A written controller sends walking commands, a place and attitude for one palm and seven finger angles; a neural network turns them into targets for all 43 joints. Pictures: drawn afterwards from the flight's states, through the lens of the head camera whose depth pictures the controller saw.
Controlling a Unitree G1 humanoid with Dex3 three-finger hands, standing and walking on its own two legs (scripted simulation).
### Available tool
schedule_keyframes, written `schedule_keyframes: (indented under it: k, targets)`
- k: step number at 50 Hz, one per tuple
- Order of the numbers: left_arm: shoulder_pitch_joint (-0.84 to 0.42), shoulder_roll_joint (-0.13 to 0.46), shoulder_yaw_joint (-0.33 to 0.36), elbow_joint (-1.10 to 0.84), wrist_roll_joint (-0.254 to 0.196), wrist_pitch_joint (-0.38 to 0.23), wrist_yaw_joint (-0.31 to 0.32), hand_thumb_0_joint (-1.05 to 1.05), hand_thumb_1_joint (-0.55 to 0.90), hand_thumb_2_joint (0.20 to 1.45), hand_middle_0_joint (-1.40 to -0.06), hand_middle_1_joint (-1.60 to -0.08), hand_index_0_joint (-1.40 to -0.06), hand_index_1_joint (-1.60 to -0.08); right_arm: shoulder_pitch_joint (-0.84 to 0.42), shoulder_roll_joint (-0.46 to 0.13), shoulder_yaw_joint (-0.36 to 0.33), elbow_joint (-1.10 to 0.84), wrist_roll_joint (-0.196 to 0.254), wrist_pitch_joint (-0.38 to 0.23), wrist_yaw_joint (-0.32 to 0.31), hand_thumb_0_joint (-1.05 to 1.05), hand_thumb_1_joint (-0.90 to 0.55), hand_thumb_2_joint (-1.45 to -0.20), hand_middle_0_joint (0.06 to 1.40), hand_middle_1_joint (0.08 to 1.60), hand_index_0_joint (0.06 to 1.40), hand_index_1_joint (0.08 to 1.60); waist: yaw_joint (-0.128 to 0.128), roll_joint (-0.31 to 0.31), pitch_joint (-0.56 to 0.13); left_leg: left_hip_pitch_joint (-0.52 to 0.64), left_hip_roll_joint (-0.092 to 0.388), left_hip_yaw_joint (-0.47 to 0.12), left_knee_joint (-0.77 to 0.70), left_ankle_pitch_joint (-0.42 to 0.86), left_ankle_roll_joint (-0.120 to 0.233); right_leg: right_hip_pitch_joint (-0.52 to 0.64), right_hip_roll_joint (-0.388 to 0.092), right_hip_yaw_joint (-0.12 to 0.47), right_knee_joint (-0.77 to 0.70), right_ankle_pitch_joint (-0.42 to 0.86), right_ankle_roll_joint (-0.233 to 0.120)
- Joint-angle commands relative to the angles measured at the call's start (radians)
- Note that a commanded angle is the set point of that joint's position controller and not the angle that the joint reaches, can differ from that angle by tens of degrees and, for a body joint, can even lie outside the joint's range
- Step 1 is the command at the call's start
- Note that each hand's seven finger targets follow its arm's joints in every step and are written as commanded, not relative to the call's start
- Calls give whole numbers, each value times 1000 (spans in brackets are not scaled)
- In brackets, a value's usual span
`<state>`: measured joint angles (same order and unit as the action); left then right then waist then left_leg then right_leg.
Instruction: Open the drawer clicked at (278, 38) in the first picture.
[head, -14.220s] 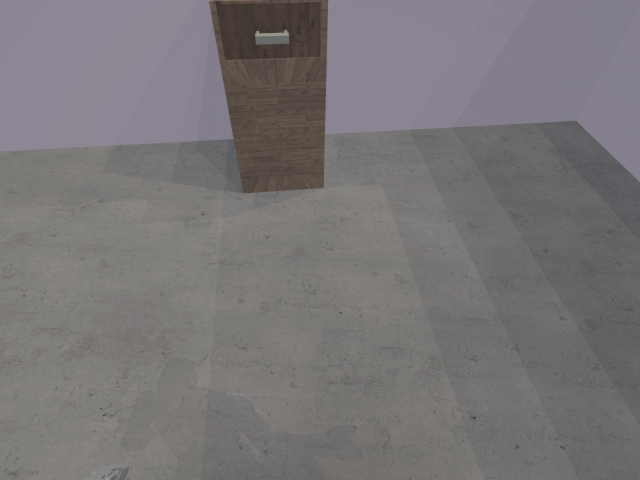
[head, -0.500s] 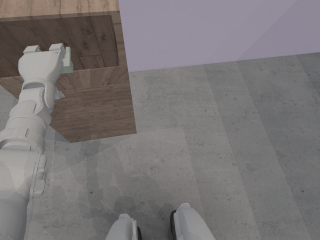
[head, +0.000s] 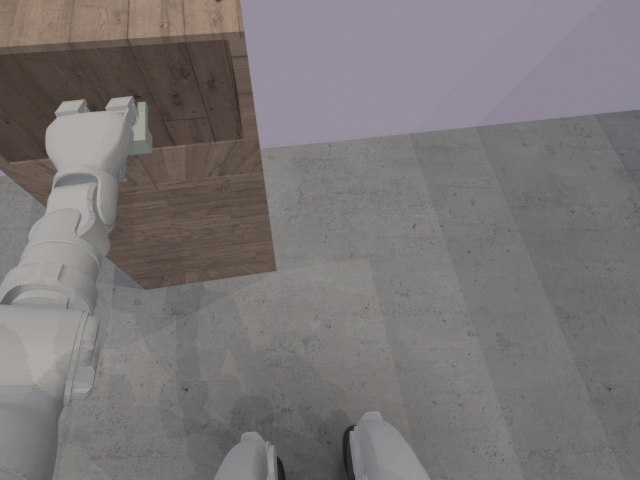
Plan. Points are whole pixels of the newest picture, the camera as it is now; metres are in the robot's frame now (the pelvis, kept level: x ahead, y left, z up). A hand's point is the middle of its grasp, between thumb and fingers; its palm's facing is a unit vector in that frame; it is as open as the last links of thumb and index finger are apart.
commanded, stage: pull the drawer open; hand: left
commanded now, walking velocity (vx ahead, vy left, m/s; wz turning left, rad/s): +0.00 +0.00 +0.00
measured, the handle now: (103, 128) +0.56 +0.24 +0.02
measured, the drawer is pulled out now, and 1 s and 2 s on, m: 0.00 0.11 0.23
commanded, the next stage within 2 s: none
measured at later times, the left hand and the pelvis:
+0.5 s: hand (112, 196) +0.47 +0.23 +0.00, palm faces -0.06 -0.05 -1.00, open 5.9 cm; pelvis +0.03 +0.00 +0.02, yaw -1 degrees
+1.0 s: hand (110, 242) +0.41 +0.23 +0.00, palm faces -0.04 -0.05 -1.00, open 5.8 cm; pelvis +0.02 -0.01 +0.03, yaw +0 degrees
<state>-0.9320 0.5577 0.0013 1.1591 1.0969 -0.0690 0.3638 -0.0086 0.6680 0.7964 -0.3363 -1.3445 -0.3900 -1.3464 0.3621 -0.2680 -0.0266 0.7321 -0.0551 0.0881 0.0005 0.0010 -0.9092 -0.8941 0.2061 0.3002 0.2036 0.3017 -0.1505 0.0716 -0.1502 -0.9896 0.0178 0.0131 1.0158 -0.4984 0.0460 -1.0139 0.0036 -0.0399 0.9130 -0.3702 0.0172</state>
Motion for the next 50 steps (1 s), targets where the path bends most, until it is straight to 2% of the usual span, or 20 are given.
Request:
schedule_keyframes:
  k: [1, 4, 6, 7, 11, 13, 15, 18, 19, 20, 21, 23, 29, 31, 33, 34, 37, 43, 45, 50]
  targets:
    - [-310, 191, 39, -169, -11, -7, 11, 0, 900, 900, -400, -1350, -400, -1350, 200, -174, -68, -23, 1, 2, -8, 0, -900, -900, 200, 300, 200, 300, -9, 72, -508, 390, -7, -53, -99, 605, -24, 264, 48, -13, -55, 346, -48]
    - [-212, 164, 52, -201, -27, -15, 7, 0, 900, 900, -400, -1350, -400, -1350, 192, -168, -74, -34, 3, 5, 0, 0, -900, -900, 200, 300, 200, 300, 18, 49, -536, 427, -1, -54, -102, 679, -28, 301, 50, -15, -58, 379, -48]
    - [-161, 125, 26, -204, -33, -14, 4, 0, 900, 900, -400, -1350, -400, -1350, 183, -164, -75, -40, 7, 6, 1, 0, -900, -900, 200, 300, 200, 300, 18, 33, -490, 404, -2, -40, -115, 639, -20, 315, 50, -13, -75, 381, -46]
    - [-154, 155, 51, -222, -32, -16, 8, 0, 900, 900, -400, -1350, -400, -1350, 180, -168, -75, -37, 7, 8, -1, 0, -900, -900, 200, 300, 200, 300, 26, 16, -494, 403, -1, -41, -122, 641, -19, 333, 49, -11, -74, 392, -46]
    - [-83, 117, 35, -237, -30, -10, 15, 0, 900, 900, -400, -1350, -400, -1350, 163, -163, -79, -43, 11, 14, 1, 0, -900, -900, 200, 300, 200, 300, 41, 8, -452, 396, -4, -30, -143, 639, -18, 358, 47, -11, -87, 401, -48]
    - [-45, 132, 57, -271, -32, -11, 23, 0, 900, 900, -400, -1350, -400, -1350, 157, -164, -80, -48, 9, 17, 2, 0, -900, -900, 200, 300, 200, 300, 56, -8, -477, 407, -3, -27, -148, 667, -15, 391, 45, -6, -88, 429, -49]
    - [-20, 88, 34, -300, -32, -12, 29, 0, 900, 900, -400, -1350, -400, -1350, 149, -155, -85, -51, 10, 18, 4, 0, -900, -900, 200, 300, 200, 300, 58, 13, -474, 438, 0, -29, -151, 716, -20, 388, 43, -7, -90, 447, -49]
    - [62, 59, 28, -313, -37, -5, 37, 0, 900, 900, -400, -1350, -400, -1350, 129, -152, -87, -60, 15, 23, 7, 0, -900, -900, 200, 300, 200, 300, 70, -30, -440, 421, -2, -20, -166, 704, -16, 420, 42, -4, -103, 461, -49]
    - [41, 60, 29, -329, -35, -7, 39, 0, 900, 900, -400, -1350, -400, -1350, 120, -152, -89, -58, 14, 23, 6, 0, -900, -900, 200, 300, 200, 300, 64, -24, -439, 432, 0, -24, -166, 714, -17, 410, 40, -3, -102, 463, -51]
    - [49, 82, 46, -349, -30, -9, 46, 0, 900, 900, -400, -1350, -400, -1350, 123, -152, -90, -59, 13, 25, 5, 0, -900, -900, 200, 300, 200, 300, 77, -16, -448, 443, 2, -25, -170, 738, -19, 420, 39, -3, -97, 471, -51]
    - [94, 57, 36, -348, -32, -4, 49, 0, 900, 900, -400, -1350, -400, -1350, 114, -148, -92, -65, 13, 27, 7, 0, -900, -900, 200, 300, 200, 300, 84, -5, -438, 454, 0, -20, -173, 749, -20, 423, 40, -3, -103, 476, -52]
    - [120, 55, 39, -357, -28, 3, 55, 0, 900, 900, -400, -1350, -400, -1350, 99, -146, -91, -69, 19, 30, 6, 0, -900, -900, 200, 300, 200, 300, 87, -45, -417, 439, -1, -18, -183, 722, -20, 439, 39, -3, -108, 469, -52]
    - [165, 12, 21, -408, -27, 16, 71, 0, 900, 900, -400, -1350, -400, -1350, 65, -139, -94, -84, 20, 32, 2, 0, -900, -900, 200, 300, 200, 300, 90, -49, -414, 456, -5, -13, -189, 734, -18, 460, 34, 1, -117, 496, -54]
    - [198, 15, 27, -417, -22, 22, 76, 0, 900, 900, -400, -1350, -400, -1350, 55, -136, -93, -89, 23, 33, 1, 0, -900, -900, 200, 300, 200, 300, 102, -48, -408, 461, -6, -14, -197, 731, -21, 466, 34, 0, -118, 486, -54]
    - [201, -18, 4, -447, -23, 26, 83, 0, 900, 900, -400, -1350, -400, -1350, 46, -131, -95, -96, 24, 30, 1, 0, -900, -900, 200, 300, 200, 300, 95, -49, -413, 481, -5, -12, -199, 734, -20, 470, 34, -1, -126, 493, -53]
    - [220, 10, 29, -468, -24, 29, 85, 0, 900, 900, -400, -1350, -400, -1350, 36, -133, -94, -100, 23, 32, 0, 0, -900, -900, 200, 300, 200, 300, 111, -34, -430, 485, -6, -15, -199, 761, -22, 483, 32, 4, -122, 501, -56]
    - [273, -40, -1, -491, -25, 39, 90, 0, 900, 900, -400, -1350, -400, -1350, 21, -125, -94, -111, 27, 30, 1, 0, -900, -900, 200, 300, 200, 300, 108, -35, -400, 498, -6, -11, -207, 756, -24, 482, 33, -1, -133, 496, -55]
    - [352, -15, 26, -524, -30, 51, 97, 0, 900, 900, -400, -1350, -400, -1350, -14, -126, -84, -125, 28, 25, -8, 0, -900, -900, 200, 300, 200, 300, 120, -74, -375, 450, -21, 4, -226, 652, -17, 537, 30, 7, -145, 503, -56]
    - [327, -13, 24, -553, -22, 47, 102, 0, 900, 900, -400, -1350, -400, -1350, -24, -126, -84, -124, 29, 23, -12, 0, -900, -900, 200, 300, 200, 300, 118, -46, -361, 468, -16, -5, -232, 659, -21, 513, 30, 3, -141, 475, -58]
    - [450, -12, 46, -627, -31, 57, 111, 0, 900, 900, -400, -1350, -400, -1350, -48, -121, -84, -143, 30, 15, -12, 0, -900, -900, 200, 300, 200, 300, 146, -45, -383, 488, -16, -4, -239, 692, -23, 552, 30, 6, -142, 496, -59]
